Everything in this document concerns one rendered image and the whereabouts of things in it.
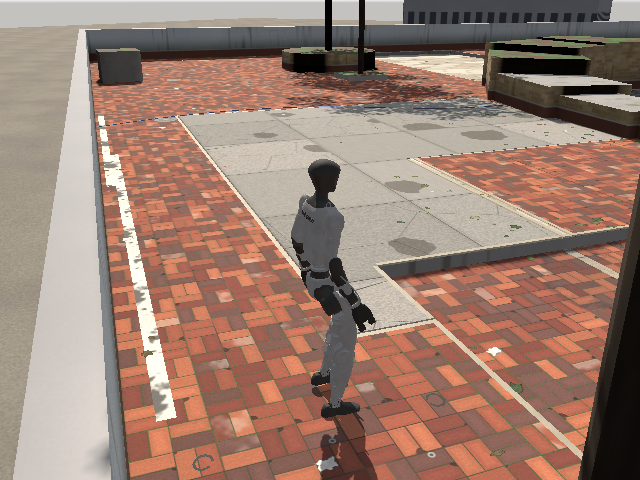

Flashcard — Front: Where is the right robot forearm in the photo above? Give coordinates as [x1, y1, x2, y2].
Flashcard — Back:
[329, 258, 360, 309]

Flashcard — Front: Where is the robot shin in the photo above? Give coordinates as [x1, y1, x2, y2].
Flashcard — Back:
[320, 319, 341, 377]
[330, 350, 355, 408]

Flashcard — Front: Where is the robot left hand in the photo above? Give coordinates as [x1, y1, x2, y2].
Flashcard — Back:
[300, 269, 311, 288]

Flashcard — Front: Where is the right robot upper arm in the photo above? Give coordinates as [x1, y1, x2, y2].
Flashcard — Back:
[323, 209, 345, 271]

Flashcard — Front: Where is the left robot upper arm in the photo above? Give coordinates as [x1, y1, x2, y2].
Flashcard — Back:
[291, 194, 313, 243]

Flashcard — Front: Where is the robot right shin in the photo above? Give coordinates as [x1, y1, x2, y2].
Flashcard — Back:
[330, 350, 355, 408]

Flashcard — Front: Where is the robot left shin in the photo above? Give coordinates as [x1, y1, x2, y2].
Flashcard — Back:
[320, 319, 341, 377]

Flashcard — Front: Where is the left robot forearm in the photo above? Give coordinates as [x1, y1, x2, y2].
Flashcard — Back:
[291, 237, 311, 271]

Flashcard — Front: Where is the robot right hand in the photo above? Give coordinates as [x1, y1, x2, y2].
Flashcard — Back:
[351, 303, 376, 332]

